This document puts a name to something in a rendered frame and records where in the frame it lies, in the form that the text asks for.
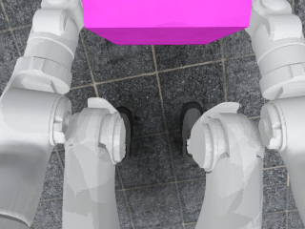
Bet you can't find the right robot shin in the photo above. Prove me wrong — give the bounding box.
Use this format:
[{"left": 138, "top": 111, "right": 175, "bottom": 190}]
[{"left": 187, "top": 102, "right": 265, "bottom": 164}]

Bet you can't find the right robot upper arm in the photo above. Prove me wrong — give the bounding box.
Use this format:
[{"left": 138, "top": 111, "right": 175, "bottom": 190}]
[{"left": 258, "top": 95, "right": 305, "bottom": 227}]

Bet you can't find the carton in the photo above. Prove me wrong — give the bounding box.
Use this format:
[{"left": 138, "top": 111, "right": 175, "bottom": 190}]
[{"left": 82, "top": 0, "right": 253, "bottom": 46}]

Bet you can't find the robot left forearm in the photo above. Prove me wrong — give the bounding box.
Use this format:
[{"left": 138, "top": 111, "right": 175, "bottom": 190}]
[{"left": 0, "top": 0, "right": 85, "bottom": 101}]

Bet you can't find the left robot shin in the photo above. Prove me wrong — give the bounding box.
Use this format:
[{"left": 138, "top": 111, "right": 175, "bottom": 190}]
[{"left": 64, "top": 97, "right": 126, "bottom": 162}]

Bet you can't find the left robot upper arm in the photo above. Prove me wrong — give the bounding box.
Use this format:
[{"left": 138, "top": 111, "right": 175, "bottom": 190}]
[{"left": 0, "top": 87, "right": 73, "bottom": 229}]

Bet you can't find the robot shin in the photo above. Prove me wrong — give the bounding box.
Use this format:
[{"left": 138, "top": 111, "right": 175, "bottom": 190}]
[
  {"left": 64, "top": 97, "right": 126, "bottom": 162},
  {"left": 187, "top": 102, "right": 265, "bottom": 164}
]

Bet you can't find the robot right forearm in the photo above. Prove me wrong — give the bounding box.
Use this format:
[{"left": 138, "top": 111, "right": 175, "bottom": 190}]
[{"left": 244, "top": 0, "right": 305, "bottom": 100}]

